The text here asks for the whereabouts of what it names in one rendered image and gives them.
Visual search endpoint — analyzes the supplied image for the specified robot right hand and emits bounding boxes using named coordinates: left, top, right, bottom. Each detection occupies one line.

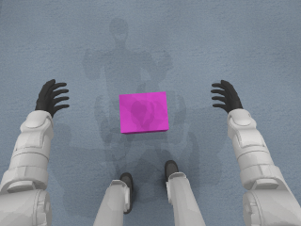
left=211, top=80, right=243, bottom=115

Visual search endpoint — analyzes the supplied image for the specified left robot forearm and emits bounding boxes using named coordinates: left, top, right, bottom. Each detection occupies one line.
left=0, top=110, right=55, bottom=195

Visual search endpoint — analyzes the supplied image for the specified robot left shin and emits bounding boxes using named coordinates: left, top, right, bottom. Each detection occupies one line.
left=106, top=180, right=128, bottom=190

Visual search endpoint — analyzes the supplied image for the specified carton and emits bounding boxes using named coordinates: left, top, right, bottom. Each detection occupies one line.
left=119, top=91, right=169, bottom=135

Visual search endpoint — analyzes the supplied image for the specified robot left upper arm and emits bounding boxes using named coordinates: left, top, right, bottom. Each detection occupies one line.
left=0, top=189, right=53, bottom=226

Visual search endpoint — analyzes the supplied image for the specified right robot forearm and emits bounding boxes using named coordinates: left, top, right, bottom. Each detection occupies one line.
left=227, top=108, right=301, bottom=213

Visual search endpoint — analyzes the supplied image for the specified robot right upper arm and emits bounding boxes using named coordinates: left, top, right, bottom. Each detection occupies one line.
left=243, top=189, right=301, bottom=226

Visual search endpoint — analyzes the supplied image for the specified robot left hand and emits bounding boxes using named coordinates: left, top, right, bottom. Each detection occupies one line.
left=35, top=79, right=70, bottom=118

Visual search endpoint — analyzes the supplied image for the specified left robot foot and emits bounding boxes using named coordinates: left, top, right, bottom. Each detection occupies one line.
left=119, top=172, right=134, bottom=215

